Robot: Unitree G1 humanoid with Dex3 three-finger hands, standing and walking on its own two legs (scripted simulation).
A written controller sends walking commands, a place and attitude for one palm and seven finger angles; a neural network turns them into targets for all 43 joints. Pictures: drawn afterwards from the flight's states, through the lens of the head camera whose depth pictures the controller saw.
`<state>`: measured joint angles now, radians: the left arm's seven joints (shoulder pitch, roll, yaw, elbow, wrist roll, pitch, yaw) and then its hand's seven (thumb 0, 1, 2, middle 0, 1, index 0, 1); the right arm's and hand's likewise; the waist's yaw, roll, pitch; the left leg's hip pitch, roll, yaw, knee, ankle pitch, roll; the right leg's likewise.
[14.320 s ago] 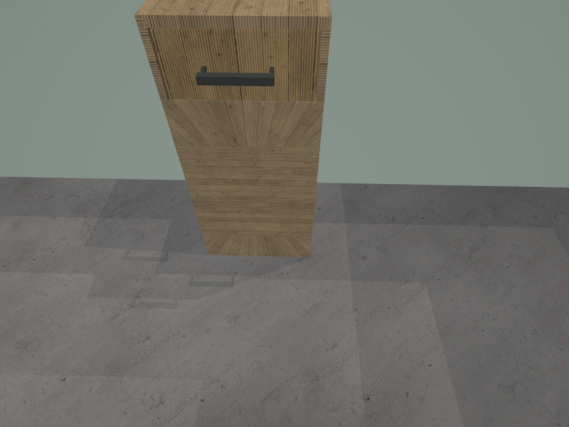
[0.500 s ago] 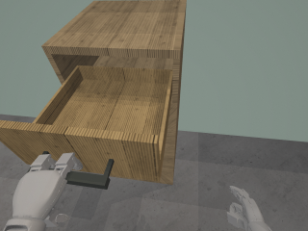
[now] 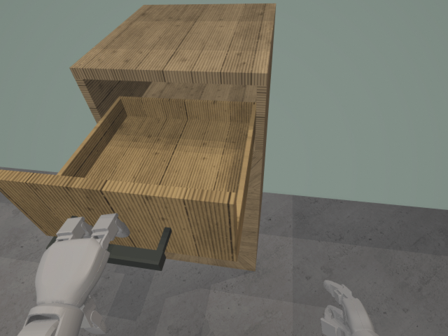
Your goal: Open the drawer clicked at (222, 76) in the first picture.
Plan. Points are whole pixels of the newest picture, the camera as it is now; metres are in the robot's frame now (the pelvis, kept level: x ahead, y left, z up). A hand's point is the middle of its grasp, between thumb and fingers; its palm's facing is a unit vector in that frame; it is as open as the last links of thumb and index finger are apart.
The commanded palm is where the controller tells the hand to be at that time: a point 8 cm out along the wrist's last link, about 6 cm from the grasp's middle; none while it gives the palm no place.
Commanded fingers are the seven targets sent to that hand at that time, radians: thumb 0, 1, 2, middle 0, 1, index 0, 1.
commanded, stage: lift the hand off the handle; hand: left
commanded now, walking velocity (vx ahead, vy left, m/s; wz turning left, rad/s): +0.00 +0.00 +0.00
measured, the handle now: (112, 240) +0.23 +0.22 +0.09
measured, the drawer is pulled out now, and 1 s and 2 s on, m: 0.30 0.30 0.30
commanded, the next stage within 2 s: draw the hand back to the body in 1.22 s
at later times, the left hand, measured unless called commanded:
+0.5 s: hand (77, 259) +0.17 +0.23 +0.14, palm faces +0.10 -0.11 -0.99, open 13.8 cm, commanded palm +0.14 +0.22 +0.21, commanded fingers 0.00 -0.50 0.30 -0.30 -1.20 -0.30 -1.20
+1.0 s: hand (53, 223) +0.18 +0.23 +0.21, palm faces +0.21 -0.08 -0.97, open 13.9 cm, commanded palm +0.14 +0.22 +0.28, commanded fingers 0.00 -0.50 0.30 -0.30 -1.20 -0.30 -1.20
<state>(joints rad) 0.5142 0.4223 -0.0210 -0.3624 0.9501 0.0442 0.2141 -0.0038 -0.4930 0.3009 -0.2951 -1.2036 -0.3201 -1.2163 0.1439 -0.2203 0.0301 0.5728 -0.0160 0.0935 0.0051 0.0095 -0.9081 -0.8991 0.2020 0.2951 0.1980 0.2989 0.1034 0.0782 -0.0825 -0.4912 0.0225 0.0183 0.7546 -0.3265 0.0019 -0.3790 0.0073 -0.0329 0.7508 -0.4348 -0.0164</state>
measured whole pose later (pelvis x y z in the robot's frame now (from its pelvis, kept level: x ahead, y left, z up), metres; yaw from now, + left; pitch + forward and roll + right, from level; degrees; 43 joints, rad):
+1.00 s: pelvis -0.01 +0.00 +0.03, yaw +1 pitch -3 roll +0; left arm 0.38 0.61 0.12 -0.67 0.74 0.13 -0.07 0.00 -0.50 0.30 -0.32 -1.20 -0.32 -1.20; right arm 0.06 -0.25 0.07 0.59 0.03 0.08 0.01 0.01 -0.91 -0.90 0.20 0.30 0.20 0.30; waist 0.13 0.13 -0.02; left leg -0.24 0.01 0.01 0.50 -0.20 0.00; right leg -0.12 0.00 -0.04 0.48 -0.30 -0.01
